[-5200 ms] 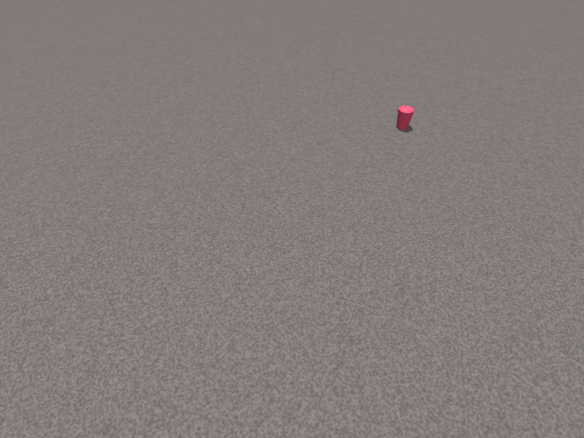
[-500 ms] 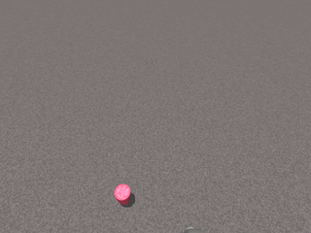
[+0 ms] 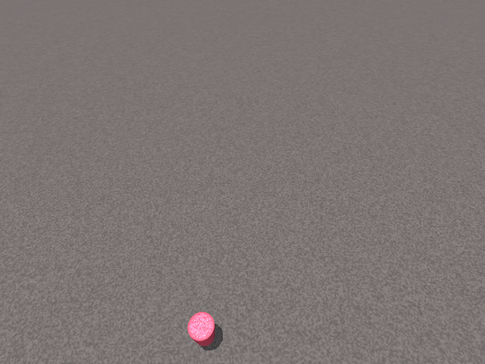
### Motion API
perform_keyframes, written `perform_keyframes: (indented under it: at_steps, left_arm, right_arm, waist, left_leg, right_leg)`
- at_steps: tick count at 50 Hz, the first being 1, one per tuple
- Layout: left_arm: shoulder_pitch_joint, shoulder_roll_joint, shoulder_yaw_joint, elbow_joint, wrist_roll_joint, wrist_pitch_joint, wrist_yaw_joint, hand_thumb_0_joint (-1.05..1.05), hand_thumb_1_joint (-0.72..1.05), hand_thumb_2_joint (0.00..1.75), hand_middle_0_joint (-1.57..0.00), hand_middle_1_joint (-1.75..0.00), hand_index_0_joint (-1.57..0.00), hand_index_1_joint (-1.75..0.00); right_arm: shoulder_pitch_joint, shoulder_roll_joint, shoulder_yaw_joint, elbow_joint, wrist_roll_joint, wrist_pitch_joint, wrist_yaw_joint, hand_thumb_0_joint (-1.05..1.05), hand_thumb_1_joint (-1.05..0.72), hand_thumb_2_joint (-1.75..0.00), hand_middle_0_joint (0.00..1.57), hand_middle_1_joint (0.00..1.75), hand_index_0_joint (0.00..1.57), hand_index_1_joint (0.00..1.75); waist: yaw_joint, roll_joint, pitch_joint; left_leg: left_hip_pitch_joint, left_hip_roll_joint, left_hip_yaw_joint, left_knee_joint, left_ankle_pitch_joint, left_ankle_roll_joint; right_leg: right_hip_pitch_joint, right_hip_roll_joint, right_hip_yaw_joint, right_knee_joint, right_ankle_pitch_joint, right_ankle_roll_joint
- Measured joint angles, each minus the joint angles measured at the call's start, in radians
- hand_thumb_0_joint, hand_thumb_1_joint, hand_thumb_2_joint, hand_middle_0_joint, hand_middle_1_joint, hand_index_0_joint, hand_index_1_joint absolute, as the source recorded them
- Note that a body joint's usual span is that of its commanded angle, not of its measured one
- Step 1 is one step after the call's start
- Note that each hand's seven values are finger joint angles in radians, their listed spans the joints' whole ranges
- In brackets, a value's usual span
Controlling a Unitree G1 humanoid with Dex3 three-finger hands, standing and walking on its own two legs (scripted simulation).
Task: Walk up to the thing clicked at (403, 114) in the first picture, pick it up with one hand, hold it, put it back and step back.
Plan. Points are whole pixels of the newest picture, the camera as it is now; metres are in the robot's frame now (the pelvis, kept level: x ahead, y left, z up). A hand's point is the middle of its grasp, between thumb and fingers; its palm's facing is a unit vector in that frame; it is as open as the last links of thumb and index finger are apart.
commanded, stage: walk up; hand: left
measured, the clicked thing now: (203, 331) +0.37 +0.19 -0.68
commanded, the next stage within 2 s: stand in 1.32 s
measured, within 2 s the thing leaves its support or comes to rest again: neither
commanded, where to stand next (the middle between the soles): +0.08 +0.00 m, yaw +1 degrees
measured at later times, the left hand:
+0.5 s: hand out of the picture +0.11 +0.27 -0.12, palm faces +0.02 -0.94 -0.35, open 7.4 cm
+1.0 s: hand out of the picture +0.12 +0.26 -0.12, palm faces -0.02 -0.94 -0.33, open 7.4 cm
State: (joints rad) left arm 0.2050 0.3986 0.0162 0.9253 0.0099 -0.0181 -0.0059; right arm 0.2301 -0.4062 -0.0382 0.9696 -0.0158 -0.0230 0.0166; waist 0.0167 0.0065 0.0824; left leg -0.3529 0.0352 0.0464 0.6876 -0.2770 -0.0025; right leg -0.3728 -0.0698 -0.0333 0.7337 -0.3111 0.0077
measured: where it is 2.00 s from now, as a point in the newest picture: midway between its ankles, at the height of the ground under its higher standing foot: outside the picture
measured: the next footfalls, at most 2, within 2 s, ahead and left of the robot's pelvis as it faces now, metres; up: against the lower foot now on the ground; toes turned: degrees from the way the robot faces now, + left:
none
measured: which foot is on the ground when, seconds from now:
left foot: down 0.00-1.00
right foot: down 0.00-1.00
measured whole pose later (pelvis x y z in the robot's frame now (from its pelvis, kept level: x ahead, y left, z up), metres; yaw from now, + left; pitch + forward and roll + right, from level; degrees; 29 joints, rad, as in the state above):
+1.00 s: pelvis +0.04 +0.01 +0.03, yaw +1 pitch -2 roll +0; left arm 0.07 0.34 0.01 1.18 0.01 -0.01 -0.01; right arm 0.09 -0.35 0.00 1.19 0.00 -0.01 0.02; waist -0.01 0.01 0.05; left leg -0.13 0.03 0.04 0.33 -0.16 -0.01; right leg -0.12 -0.05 -0.03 0.32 -0.16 0.04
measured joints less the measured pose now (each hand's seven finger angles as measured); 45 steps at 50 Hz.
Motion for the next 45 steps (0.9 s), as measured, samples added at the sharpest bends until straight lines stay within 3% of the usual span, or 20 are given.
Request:
perform_keyframes:
  at_steps: [3,6,12,25,45]
  left_arm:
    - [-0.011,-0.009,-0.004,0.048,-0.009,0.015,0.000,0.01,0.91,0.90,-0.20,-0.30,-0.20,-0.30]
    - [-0.019,-0.011,-0.007,0.090,-0.010,0.011,-0.004,0.01,0.91,0.90,-0.20,-0.30,-0.20,-0.30]
    - [-0.041,-0.024,-0.022,0.161,-0.014,0.005,-0.007,0.01,0.91,0.90,-0.20,-0.30,-0.20,-0.30]
    - [-0.130,-0.045,-0.027,0.236,-0.014,0.000,0.000,0.01,0.91,0.90,-0.20,-0.30,-0.20,-0.30]
    - [-0.141,-0.056,-0.010,0.258,0.001,0.009,-0.005,0.01,0.91,0.90,-0.20,-0.30,-0.20,-0.30]
  right_arm:
    - [-0.017,0.011,0.015,0.029,0.003,0.006,0.001,0.00,-0.91,-0.90,0.20,0.30,0.20,0.30]
    - [-0.039,0.028,0.033,0.055,0.006,0.008,0.003,0.01,-0.91,-0.90,0.20,0.30,0.20,0.30]
    - [-0.098,0.047,0.051,0.094,0.015,0.003,0.003,0.01,-0.91,-0.90,0.20,0.30,0.20,0.30]
    - [-0.219,0.046,0.041,0.159,0.025,0.006,-0.003,0.00,-0.91,-0.90,0.20,0.30,0.20,0.30]
    - [-0.152,0.049,0.037,0.220,0.014,0.010,-0.001,0.01,-0.91,-0.90,0.20,0.30,0.20,0.30]
  waist:
    - [-0.007,-0.005,-0.012]
    - [-0.008,-0.015,-0.017]
    - [0.000,-0.016,-0.020]
    - [0.006,0.007,-0.025]
    - [-0.021,0.000,-0.033]
  left_leg:
    - [0.008,0.008,-0.005,0.005,-0.020,-0.001]
    - [0.028,0.011,-0.013,-0.021,-0.018,-0.005]
    - [0.078,0.010,-0.015,-0.105,0.008,-0.006]
    - [0.180,-0.006,-0.011,-0.268,0.076,-0.006]
    - [0.223,-0.011,-0.003,-0.362,0.118,-0.007]
  right_leg:
    - [0.023,0.022,0.009,-0.020,-0.047,-0.012]
    - [0.063,0.028,0.005,-0.092,0.034,0.004]
    - [0.120,0.029,-0.002,-0.186,0.056,0.020]
    - [0.216,0.019,-0.005,-0.332,0.114,0.027]
    - [0.251,0.017,-0.001,-0.415,0.151,0.029]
